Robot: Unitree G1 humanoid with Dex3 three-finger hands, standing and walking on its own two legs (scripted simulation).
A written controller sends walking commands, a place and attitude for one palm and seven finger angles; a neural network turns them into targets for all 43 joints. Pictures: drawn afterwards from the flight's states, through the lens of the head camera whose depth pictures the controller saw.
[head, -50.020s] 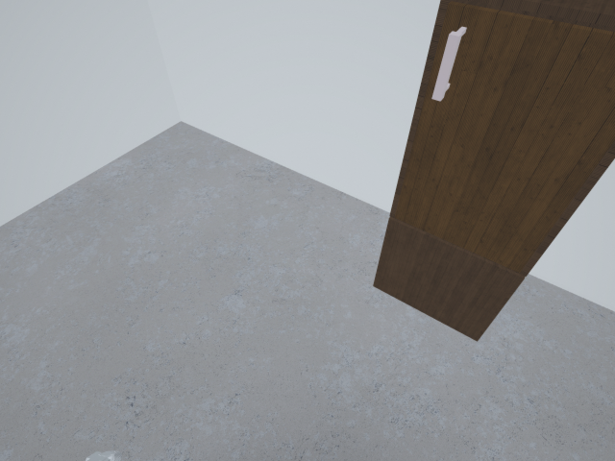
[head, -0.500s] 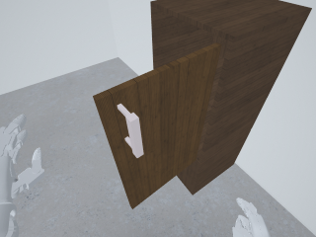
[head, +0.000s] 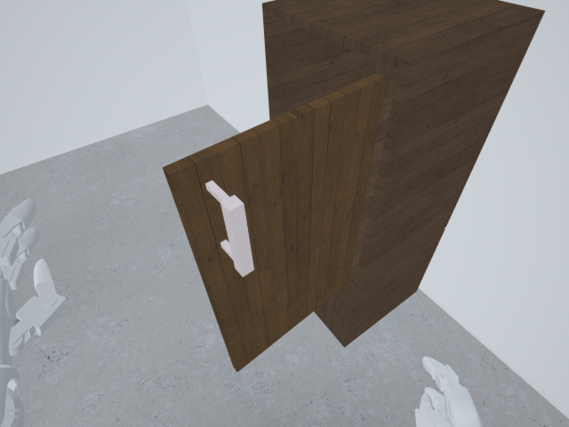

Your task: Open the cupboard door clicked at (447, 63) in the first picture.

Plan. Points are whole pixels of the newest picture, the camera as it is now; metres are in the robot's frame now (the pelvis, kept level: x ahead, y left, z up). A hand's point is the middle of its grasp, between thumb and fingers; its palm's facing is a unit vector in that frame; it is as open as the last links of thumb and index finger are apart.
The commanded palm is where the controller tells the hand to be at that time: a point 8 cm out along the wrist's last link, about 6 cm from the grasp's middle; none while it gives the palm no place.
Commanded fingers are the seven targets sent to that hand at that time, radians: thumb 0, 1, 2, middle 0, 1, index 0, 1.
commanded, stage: step back with the hand held close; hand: left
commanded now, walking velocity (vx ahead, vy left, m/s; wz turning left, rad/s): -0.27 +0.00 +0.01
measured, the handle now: (230, 230) +0.32 +0.11 +0.14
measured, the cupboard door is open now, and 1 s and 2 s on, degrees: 94 94 94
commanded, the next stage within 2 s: stop stepping back and stand still in 1.14 s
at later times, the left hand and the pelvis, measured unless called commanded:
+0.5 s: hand (16, 358) +0.13 +0.28 +0.15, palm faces +0.40 -0.76 -0.51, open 7.4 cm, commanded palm +0.08 +0.32 +0.17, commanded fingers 0.00 0.90 0.90 -0.20 -0.30 -0.20 -0.30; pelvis -0.07 +0.02 -0.02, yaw -2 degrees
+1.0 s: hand out of the picture +0.06 +0.26 +0.16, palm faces +0.38 -0.81 -0.45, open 7.4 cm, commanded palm +0.00 +0.30 +0.17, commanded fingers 0.00 0.90 0.90 -0.20 -0.30 -0.20 -0.30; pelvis -0.16 +0.01 -0.02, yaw -4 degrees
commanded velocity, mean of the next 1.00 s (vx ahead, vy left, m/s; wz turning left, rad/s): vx -0.31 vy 0.00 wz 0.05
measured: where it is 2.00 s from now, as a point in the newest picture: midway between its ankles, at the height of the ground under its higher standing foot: outside the picture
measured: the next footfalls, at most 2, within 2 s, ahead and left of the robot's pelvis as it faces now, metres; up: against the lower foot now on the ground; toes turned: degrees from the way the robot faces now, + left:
right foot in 0.96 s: -0.25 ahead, -0.07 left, +0.00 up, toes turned -4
left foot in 1.62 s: -0.25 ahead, +0.14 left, +0.00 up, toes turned +3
